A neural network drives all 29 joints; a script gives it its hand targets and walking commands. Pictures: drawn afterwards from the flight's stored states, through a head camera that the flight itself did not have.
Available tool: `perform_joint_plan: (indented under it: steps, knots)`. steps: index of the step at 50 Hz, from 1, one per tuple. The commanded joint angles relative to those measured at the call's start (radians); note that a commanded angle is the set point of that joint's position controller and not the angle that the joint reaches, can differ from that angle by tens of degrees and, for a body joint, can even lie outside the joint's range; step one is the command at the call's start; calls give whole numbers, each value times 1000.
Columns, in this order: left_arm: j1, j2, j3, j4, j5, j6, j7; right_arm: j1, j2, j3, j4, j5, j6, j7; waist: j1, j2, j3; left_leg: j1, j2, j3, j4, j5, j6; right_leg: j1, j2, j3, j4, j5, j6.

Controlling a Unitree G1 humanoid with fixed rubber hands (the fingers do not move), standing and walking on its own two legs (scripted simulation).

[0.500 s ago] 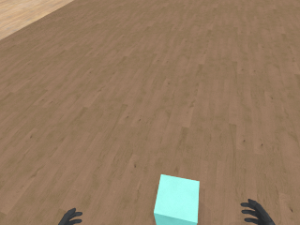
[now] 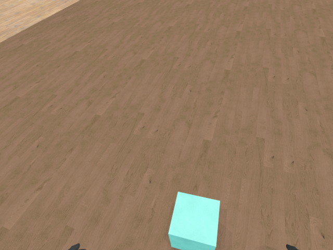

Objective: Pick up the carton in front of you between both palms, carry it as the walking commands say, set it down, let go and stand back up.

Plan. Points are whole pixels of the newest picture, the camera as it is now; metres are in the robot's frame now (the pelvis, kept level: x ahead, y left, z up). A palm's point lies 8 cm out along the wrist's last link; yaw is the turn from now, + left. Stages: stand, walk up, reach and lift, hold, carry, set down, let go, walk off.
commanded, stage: stand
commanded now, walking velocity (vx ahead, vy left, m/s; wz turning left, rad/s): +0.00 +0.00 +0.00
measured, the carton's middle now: (194, 224) +0.38 -0.07 -0.64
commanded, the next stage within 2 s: none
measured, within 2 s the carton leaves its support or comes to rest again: neither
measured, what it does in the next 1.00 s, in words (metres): stands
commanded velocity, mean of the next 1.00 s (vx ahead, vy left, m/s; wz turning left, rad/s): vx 0.00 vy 0.00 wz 0.00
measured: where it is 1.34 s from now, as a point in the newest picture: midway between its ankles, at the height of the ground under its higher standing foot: outside the picture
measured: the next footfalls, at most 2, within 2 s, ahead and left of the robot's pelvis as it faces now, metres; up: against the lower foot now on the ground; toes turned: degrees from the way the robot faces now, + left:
none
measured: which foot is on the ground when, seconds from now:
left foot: down 0.00-1.00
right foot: down 0.00-1.00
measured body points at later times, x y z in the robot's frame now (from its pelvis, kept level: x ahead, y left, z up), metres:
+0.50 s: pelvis -0.01 +0.00 +0.00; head -0.01 -0.02 +0.45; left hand +0.09 +0.30 -0.10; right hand +0.07 -0.29 -0.12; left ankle -0.06 +0.15 -0.73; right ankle +0.03 -0.10 -0.73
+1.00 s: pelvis -0.02 +0.01 +0.01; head -0.02 -0.01 +0.46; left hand +0.09 +0.30 -0.10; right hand +0.06 -0.30 -0.12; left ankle -0.06 +0.15 -0.73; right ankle +0.03 -0.10 -0.73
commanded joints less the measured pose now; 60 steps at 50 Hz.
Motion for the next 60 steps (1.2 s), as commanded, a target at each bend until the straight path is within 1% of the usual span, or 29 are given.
perform_joint_plan:
  steps: [1,23,60]
  knots:
    - [-18,161,36,-46,-2,-11,3,9,-123,-26,-43,1,-13,-6,2,-51,-29,-97,40,-19,-75,189,26,97,-97,105,-105,173,0]
    - [-44,190,25,26,-12,-10,-2,-3,-155,-16,43,7,-20,-5,2,-51,-3,-97,60,-33,-138,145,37,108,-106,123,-152,109,2]
    - [-58,220,10,102,-24,-14,0,-33,-181,-10,133,13,-21,-1,-1,-55,-9,-67,78,-26,-190,152,41,125,-122,142,-186,157,-2]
